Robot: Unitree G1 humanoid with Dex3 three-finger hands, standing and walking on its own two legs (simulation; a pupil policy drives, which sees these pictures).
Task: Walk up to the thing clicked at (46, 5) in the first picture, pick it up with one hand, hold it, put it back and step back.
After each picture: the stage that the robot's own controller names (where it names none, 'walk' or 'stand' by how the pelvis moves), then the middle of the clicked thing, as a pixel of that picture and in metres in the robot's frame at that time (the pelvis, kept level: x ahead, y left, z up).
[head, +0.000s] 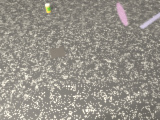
stand; (48, 8) +2.09 +0.46 -0.72
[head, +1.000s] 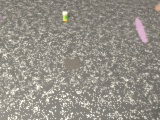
walk; (65, 16) +1.99 +0.18 -0.70
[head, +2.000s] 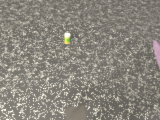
walk; (67, 38) +1.38 +0.10 -0.72
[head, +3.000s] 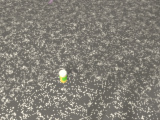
walk; (63, 76) +0.85 +0.15 -0.71
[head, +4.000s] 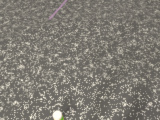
walk; (58, 117) +0.48 +0.24 -0.70
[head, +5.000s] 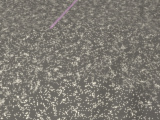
stand; out of the picture +0.31 +0.22 -0.71
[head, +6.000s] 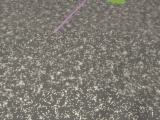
stand; out of the picture +0.32 +0.20 -0.73
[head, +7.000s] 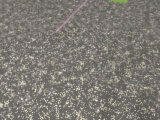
stand; out of the picture +0.31 +0.21 -0.73
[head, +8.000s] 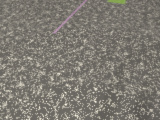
stand; out of the picture +0.30 +0.21 -0.73
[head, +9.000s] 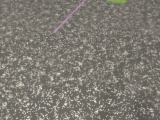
stand; out of the picture +0.30 +0.21 -0.73
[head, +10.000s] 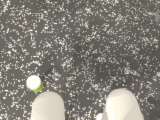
go down; (35, 83) +0.38 +0.22 -0.42
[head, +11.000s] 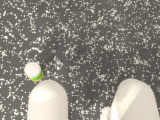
go down; (34, 72) +0.39 +0.22 -0.32
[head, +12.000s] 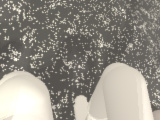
close in; out of the picture +0.38 +0.26 -0.23
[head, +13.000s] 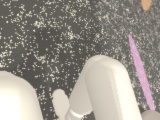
close; out of the picture +0.38 +0.27 -0.22
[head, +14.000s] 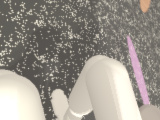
lift; out of the picture +0.38 +0.27 -0.22
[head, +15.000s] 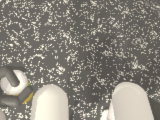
lift; (18, 88) +0.30 +0.22 -0.07
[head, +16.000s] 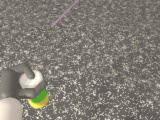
hold; (35, 89) +0.33 +0.17 +0.03
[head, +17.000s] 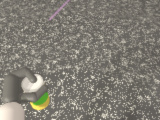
hold; (36, 92) +0.33 +0.17 -0.01
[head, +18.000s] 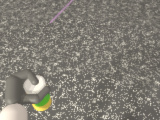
crouch; (38, 93) +0.32 +0.17 -0.01
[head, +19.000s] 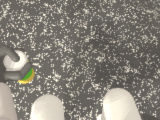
crouch; (20, 68) +0.40 +0.20 -0.10
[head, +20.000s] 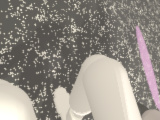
lower; out of the picture +0.41 +0.28 -0.22
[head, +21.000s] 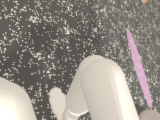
lower; out of the picture +0.40 +0.29 -0.22
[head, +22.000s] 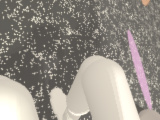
lower; out of the picture +0.40 +0.28 -0.22
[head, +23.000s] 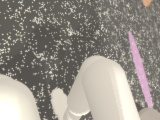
lower; out of the picture +0.40 +0.28 -0.22
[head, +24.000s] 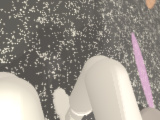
loosen; out of the picture +0.39 +0.27 -0.22
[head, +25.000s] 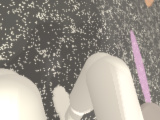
withdraw; out of the picture +0.38 +0.26 -0.22
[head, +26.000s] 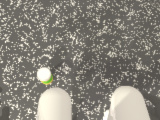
walk; (45, 76) +0.41 +0.20 -0.40
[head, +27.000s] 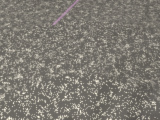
stand; out of the picture +0.32 +0.19 -0.66
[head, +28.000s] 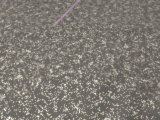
stand; out of the picture +0.34 +0.20 -0.67
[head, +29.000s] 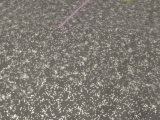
stand; out of the picture +0.34 +0.19 -0.71
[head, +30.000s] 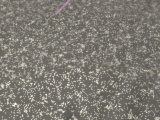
walk; out of the picture +0.37 +0.17 -0.70
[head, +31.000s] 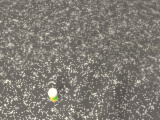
walk; (53, 94) +0.54 +0.20 -0.70
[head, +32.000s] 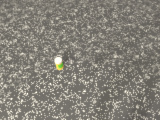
walk; (59, 63) +0.87 +0.26 -0.70
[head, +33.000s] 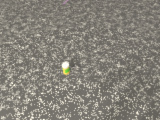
stand; (65, 68) +0.99 +0.19 -0.71
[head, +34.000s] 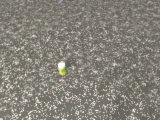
stand; (62, 68) +0.99 +0.21 -0.73
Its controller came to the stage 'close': yes
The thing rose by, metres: 0.70
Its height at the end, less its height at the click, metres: +0.00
